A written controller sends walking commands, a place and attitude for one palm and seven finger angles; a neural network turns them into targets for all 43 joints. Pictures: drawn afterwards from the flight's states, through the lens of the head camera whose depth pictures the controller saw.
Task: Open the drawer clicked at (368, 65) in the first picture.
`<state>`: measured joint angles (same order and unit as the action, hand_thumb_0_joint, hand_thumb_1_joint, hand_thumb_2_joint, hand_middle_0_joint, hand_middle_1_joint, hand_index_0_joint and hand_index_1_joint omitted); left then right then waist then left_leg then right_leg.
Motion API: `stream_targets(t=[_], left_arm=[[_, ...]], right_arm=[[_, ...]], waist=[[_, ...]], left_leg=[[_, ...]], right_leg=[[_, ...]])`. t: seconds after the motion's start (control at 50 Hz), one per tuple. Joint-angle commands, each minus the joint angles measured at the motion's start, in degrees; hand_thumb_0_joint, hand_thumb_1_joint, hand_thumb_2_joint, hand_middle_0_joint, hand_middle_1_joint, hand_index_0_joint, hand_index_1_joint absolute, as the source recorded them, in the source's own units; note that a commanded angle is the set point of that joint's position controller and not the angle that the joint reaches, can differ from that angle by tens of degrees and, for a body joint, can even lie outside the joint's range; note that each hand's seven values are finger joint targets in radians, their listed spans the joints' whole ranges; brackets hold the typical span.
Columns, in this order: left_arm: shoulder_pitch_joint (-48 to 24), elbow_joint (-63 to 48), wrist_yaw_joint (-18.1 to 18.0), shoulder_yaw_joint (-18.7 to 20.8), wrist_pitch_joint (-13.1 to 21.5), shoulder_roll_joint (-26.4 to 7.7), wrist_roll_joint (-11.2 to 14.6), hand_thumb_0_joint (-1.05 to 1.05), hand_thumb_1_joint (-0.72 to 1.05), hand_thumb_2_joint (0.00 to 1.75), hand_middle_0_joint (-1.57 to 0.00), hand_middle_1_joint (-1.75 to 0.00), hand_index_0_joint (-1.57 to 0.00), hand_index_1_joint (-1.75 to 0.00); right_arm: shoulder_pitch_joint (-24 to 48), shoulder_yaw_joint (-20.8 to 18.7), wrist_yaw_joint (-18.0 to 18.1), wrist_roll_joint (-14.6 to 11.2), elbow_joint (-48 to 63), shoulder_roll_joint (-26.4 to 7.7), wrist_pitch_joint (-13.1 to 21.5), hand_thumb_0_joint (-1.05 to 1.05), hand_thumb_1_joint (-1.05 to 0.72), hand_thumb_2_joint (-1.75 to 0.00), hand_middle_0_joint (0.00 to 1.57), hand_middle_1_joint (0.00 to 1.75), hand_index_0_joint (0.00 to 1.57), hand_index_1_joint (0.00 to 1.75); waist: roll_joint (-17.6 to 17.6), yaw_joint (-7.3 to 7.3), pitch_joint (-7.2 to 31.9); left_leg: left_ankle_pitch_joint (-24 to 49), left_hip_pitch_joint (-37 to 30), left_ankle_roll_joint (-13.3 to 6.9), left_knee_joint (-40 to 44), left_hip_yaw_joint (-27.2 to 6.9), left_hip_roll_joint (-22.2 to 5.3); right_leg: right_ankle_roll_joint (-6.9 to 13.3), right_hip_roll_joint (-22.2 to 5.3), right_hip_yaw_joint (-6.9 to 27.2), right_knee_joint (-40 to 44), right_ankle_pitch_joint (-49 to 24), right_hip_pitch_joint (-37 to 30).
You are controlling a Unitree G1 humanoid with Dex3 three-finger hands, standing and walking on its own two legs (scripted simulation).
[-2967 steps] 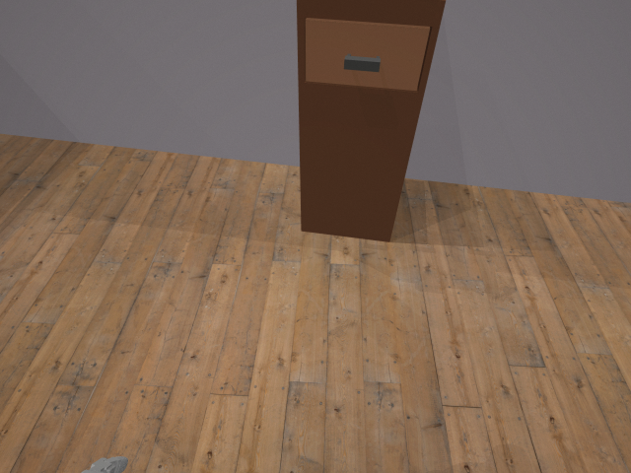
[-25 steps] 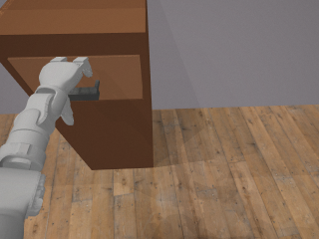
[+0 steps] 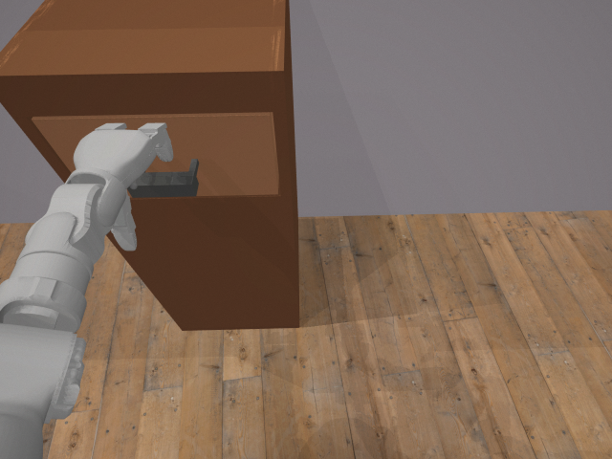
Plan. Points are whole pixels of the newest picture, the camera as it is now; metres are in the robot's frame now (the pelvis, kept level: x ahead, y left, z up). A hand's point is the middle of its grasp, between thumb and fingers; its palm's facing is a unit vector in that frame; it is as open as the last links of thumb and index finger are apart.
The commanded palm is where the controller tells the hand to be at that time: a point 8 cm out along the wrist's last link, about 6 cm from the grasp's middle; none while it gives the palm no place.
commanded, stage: move the hooked fingers above the handle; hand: left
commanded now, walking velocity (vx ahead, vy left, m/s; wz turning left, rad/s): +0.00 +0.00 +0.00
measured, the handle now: (166, 174) +0.53 +0.24 +0.03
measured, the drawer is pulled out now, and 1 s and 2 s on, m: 0.00 0.00 0.00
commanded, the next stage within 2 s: lower the fingers behind the handle in 1.02 s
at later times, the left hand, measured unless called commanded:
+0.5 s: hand (130, 172) +0.48 +0.26 +0.09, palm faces -0.11 -0.01 -0.99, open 13.7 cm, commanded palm +0.46 +0.26 +0.14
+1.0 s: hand (146, 161) +0.49 +0.23 +0.10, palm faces +0.01 +0.01 -1.00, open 13.4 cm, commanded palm +0.47 +0.25 +0.15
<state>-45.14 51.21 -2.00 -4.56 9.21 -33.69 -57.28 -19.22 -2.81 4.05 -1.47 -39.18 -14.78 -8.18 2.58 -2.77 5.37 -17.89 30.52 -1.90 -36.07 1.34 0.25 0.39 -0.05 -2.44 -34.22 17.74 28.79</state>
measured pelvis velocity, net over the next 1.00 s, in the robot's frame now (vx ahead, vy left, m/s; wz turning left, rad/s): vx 0.00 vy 0.01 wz -0.03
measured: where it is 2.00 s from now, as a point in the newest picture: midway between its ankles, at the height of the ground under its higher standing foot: outside the picture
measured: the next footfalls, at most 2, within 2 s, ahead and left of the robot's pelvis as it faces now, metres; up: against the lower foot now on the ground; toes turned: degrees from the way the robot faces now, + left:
none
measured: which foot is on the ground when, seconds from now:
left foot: down 0.00-1.00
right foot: down 0.00-1.00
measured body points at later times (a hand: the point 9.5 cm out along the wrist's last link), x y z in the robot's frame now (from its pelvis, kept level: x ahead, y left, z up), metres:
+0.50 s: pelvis -0.01 +0.00 +0.00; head +0.06 -0.02 +0.44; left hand +0.48 +0.25 +0.15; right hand +0.02 -0.27 -0.14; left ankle -0.01 +0.10 -0.72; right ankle -0.02 -0.12 -0.72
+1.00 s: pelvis +0.00 +0.01 -0.01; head +0.06 -0.01 +0.44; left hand +0.48 +0.23 +0.15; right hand +0.03 -0.26 -0.14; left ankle -0.01 +0.10 -0.72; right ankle -0.02 -0.12 -0.72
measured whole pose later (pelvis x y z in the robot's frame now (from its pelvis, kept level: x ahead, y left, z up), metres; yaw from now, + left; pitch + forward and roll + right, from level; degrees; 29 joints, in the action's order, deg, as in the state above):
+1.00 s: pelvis +0.00 +0.01 -0.01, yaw -2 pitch +15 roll -1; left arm -50.8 58.5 -10.3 -1.7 2.8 -31.3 -61.2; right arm -18.1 -1.9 2.2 -1.3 -39.6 -14.7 -8.5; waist 3.8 -4.9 7.3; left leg -18.8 34.4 -2.5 -38.6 3.0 0.0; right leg -0.2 0.1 -0.8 -36.6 17.9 33.3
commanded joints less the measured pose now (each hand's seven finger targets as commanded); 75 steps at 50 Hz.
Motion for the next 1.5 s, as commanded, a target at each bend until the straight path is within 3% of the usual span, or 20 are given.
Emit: stream_targets(t=[0.0, 0.06, 0.08, 0.18, 0.26, 0.32, 0.4, 0.46, 0.6, 0.64, 0.74, 0.78, 0.84, 0.92, 1.04, 1.08, 1.24, 1.36, 1.44, 1.48], left_arm=[[-32.3, -13.1, -5.9, 7.6, 3.1, -14.8, 0.6, 0.0, -0.5, 0.3, -0.3, -1.2, -0.3, -1.2], [-32.5, -10.8, -10.7, 13.9, 0.8, -21.7, -1.2, 0.0, -0.5, 0.3, -0.3, -1.2, -0.3, -1.2], [-31.9, -9.4, -11.8, 12.1, -0.8, -19.8, -1.7, 0.0, -0.5, 0.3, -0.3, -1.2, -0.3, -1.2], [-29.0, -4.2, -11.9, 12.7, -8.0, -21.9, -3.4, 0.0, -0.5, 0.3, -0.3, -1.2, -0.3, -1.2], [-27.4, -0.1, -9.2, 12.5, -9.9, -23.1, -3.2, 0.0, -0.5, 0.3, -0.3, -1.2, -0.3, -1.2], [-25.3, 0.3, -7.0, 10.6, -9.2, -21.0, -2.7, 0.0, -0.5, 0.3, -0.3, -1.2, -0.3, -1.2], [-23.2, 2.3, -4.6, 11.5, -6.9, -23.1, -2.0, 0.0, -0.5, 0.3, -0.3, -1.2, -0.3, -1.2], [-26.1, -1.5, -3.8, 11.6, -2.8, -24.0, -2.9, 0.0, -0.5, 0.3, -0.3, -1.2, -0.3, -1.2], [-32.4, -13.9, -4.9, 7.1, 5.3, -15.7, -0.5, 0.0, -0.5, 0.3, -0.3, -1.2, -0.3, -1.2], [-34.3, -15.4, -6.3, 6.8, 5.4, -14.5, 0.5, 0.0, -0.5, 0.3, -0.3, -1.2, -0.3, -1.2], [-33.0, -8.5, -11.5, 13.1, -0.3, -20.9, -0.9, 0.0, -0.5, 0.3, -0.3, -1.2, -0.3, -1.2], [-32.2, -4.2, -12.4, 9.8, -4.2, -17.2, -2.0, 0.0, -0.5, 0.3, -0.3, -1.2, -0.3, -1.2], [-31.5, -2.0, -11.7, 11.4, -8.0, -19.8, -3.3, 0.0, -0.5, 0.3, -0.3, -1.2, -0.3, -1.2], [-30.8, -0.9, -10.1, 8.7, -10.3, -17.4, -4.4, 0.0, -0.5, 0.3, -0.3, -1.2, -0.3, -1.2], [-28.2, 0.0, -5.9, 9.1, -7.4, -18.2, -2.4, 0.0, -0.5, 0.3, -0.3, -1.2, -0.3, -1.2], [-26.6, -1.1, -5.3, 9.2, -5.5, -18.5, -2.7, 0.0, -0.5, 0.3, -0.3, -1.2, -0.3, -1.2], [-27.9, -6.0, -6.8, 9.4, 1.2, -17.8, -2.0, 0.0, -0.5, 0.3, -0.3, -1.2, -0.3, -1.2], [-29.3, -8.8, -10.3, 11.0, 2.2, -18.8, -2.2, 0.0, -0.5, 0.3, -0.3, -1.2, -0.3, -1.2], [-29.1, -6.1, -11.6, 10.2, 0.3, -17.6, -2.2, 0.0, -0.5, 0.3, -0.3, -1.2, -0.3, -1.2], [-26.9, -5.0, -11.9, 10.7, -0.8, -18.1, -2.7, 0.0, -0.5, 0.3, -0.3, -1.2, -0.3, -1.2]], right_arm=[[-5.1, -3.0, 0.5, 0.4, 3.2, -9.1, 1.6, 0.0, -0.9, -0.9, 0.2, 0.3, 0.2, 0.3], [-4.9, -2.7, -0.1, 0.8, 3.0, -9.1, 1.7, 0.0, -0.9, -0.9, 0.2, 0.3, 0.2, 0.3], [-4.5, -2.5, -0.3, 0.8, 3.3, -8.9, 1.7, 0.0, -0.9, -0.9, 0.2, 0.3, 0.2, 0.3], [-4.7, -2.5, -0.9, 0.9, 3.7, -9.6, 1.1, 0.0, -0.9, -0.9, 0.2, 0.3, 0.2, 0.3], [-3.8, -1.9, -0.1, 0.0, 3.9, -10.2, 0.0, 0.0, -0.9, -0.9, 0.2, 0.3, 0.2, 0.3], [-3.5, -1.8, 0.4, -0.3, 4.5, -10.0, 0.0, 0.0, -0.9, -0.9, 0.2, 0.3, 0.2, 0.3], [-2.9, -1.2, 1.4, -0.8, 5.5, -10.2, 0.3, 0.0, -0.9, -0.9, 0.2, 0.3, 0.2, 0.3], [-4.3, -1.6, 1.9, -0.6, 5.7, -10.1, 1.1, 0.0, -0.9, -0.9, 0.2, 0.3, 0.2, 0.3], [-7.7, -4.0, 1.3, 0.4, 3.7, -9.5, 2.4, 0.0, -0.9, -0.9, 0.2, 0.3, 0.2, 0.3], [-8.2, -4.2, 1.0, 0.7, 2.8, -9.5, 2.5, 0.0, -0.9, -0.9, 0.2, 0.3, 0.2, 0.3], [-7.8, -3.4, -0.4, 0.8, 1.4, -10.1, 1.9, 0.0, -0.9, -0.9, 0.2, 0.3, 0.2, 0.3], [-7.0, -3.0, -1.1, 0.7, 1.6, -9.7, 1.8, 0.0, -0.9, -0.9, 0.2, 0.3, 0.2, 0.3], [-6.7, -2.7, -1.4, 0.7, 2.2, -10.4, 1.3, 0.0, -0.9, -0.9, 0.2, 0.3, 0.2, 0.3], [-5.6, -2.5, -1.2, 0.4, 3.2, -10.0, 0.7, 0.0, -0.9, -0.9, 0.2, 0.3, 0.2, 0.3], [-4.4, -1.7, 0.4, -0.1, 5.2, -9.9, 0.9, 0.0, -0.9, -0.9, 0.2, 0.3, 0.2, 0.3], [-4.4, -1.7, 0.7, -0.2, 5.8, -9.7, 1.2, 0.0, -0.9, -0.9, 0.2, 0.3, 0.2, 0.3], [-6.6, -2.8, 0.8, 0.3, 4.4, -9.7, 2.1, 0.0, -0.9, -0.9, 0.2, 0.3, 0.2, 0.3], [-8.2, -3.8, 0.3, 1.0, 2.5, -9.7, 2.2, 0.0, -0.9, -0.9, 0.2, 0.3, 0.2, 0.3], [-8.3, -3.8, -0.3, 1.2, 1.4, -10.1, 2.0, 0.0, -0.9, -0.9, 0.2, 0.3, 0.2, 0.3], [-8.4, -3.8, -0.5, 1.2, 1.6, -10.0, 1.8, 0.0, -0.9, -0.9, 0.2, 0.3, 0.2, 0.3]], waist=[[2.6, -3.48, 18.8], [4.7, -1.2, 22.5], [5.3, -1.17, 22.9], [2.4, -0.02, 28.8], [-4.8, -0.8, 22.6], [-4.0, -0.75, 20.1], [-6.0, -1.03, 15.1], [-3.0, -1.73, 18.3], [4.6, -4.52, 24.4], [4.8, -4.98, 25.1], [4.5, -2.51, 24.4], [5.6, -2.58, 22.0], [1.5, -1.79, 23.3], [-0.3, -2.06, 22.6], [-4.5, -2.2, 19.2], [-3.1, -1.47, 19.1], [-0.6, -3.27, 19.9], [4.1, -3.02, 26.3], [3.5, -3.88, 24.9], [4.9, -2.88, 26.0]], left_leg=[[17.4, -14.7, -0.6, 0.6, -2.0, 0.7], [20.0, -12.0, 0.0, -0.1, -1.7, 0.9], [20.1, -11.3, 0.0, -0.1, -1.3, 1.1], [25.7, -10.5, 0.0, -0.5, 0.3, 0.6], [19.7, -6.0, -0.7, 1.5, 1.3, 0.7], [17.3, -6.5, -0.9, 2.6, 1.7, 0.6], [11.4, -2.7, -1.3, 3.2, 2.0, 0.8], [12.1, -4.1, -1.5, 2.3, 1.6, 0.8], [18.1, -15.0, -1.1, -1.3, -0.6, 0.4], [21.0, -16.8, -0.8, -1.9, -1.4, 0.3], [23.1, -13.1, 0.1, -1.5, -2.0, 0.3], [23.3, -12.0, 0.4, -1.1, -1.6, 0.1], [24.5, -10.7, 0.3, -0.4, -1.2, -0.3], [22.3, -10.6, -0.1, 0.6, -0.5, -0.3], [14.6, -8.2, -1.1, 2.3, 0.4, 0.0], [13.9, -7.9, -1.2, 2.4, 0.4, 0.2], [14.7, -8.1, -1.2, -0.2, -0.1, 0.5], [20.2, -10.7, -0.7, -2.7, -0.7, 0.7], [21.2, -10.0, -0.6, -3.3, -0.7, 0.4], [22.5, -10.1, -0.4, -3.5, -0.4, 0.5]], right_leg=[[1.8, 2.4, 1.5, 2.2, -12.1, 0.5], [2.2, 2.6, 1.1, 0.2, -14.2, -1.8], [2.2, 2.7, 1.0, -0.2, -14.7, -2.2], [1.6, 2.6, 1.1, -1.0, -22.1, -8.6], [0.8, 2.1, 1.7, 1.4, -20.5, -10.6], [0.9, 1.9, 1.9, 2.7, -18.4, -10.0], [0.5, 1.5, 2.9, 4.1, -14.4, -9.8], [0.6, 1.5, 3.5, 3.4, -14.9, -9.4], [1.3, 2.7, 2.7, 1.8, -14.3, -0.2], [1.5, 2.9, 2.1, 1.3, -15.0, 1.1], [2.0, 3.3, 0.5, -0.4, -15.1, 0.5], [2.1, 3.3, -0.1, -0.8, -14.9, 1.5], [2.0, 3.2, -0.1, -0.5, -16.5, -2.0], [1.7, 2.9, 0.3, 0.5, -16.6, -3.6], [1.1, 2.1, 1.6, 2.9, -13.4, -6.3], [1.2, 2.0, 1.8, 2.6, -13.1, -6.2], [1.3, 2.4, 2.4, 1.8, -13.3, -2.6], [1.6, 2.8, 2.2, -0.6, -16.6, -1.2], [1.6, 3.1, 1.5, -0.9, -16.8, 0.5], [1.7, 3.2, 1.5, -1.4, -18.1, -0.4]])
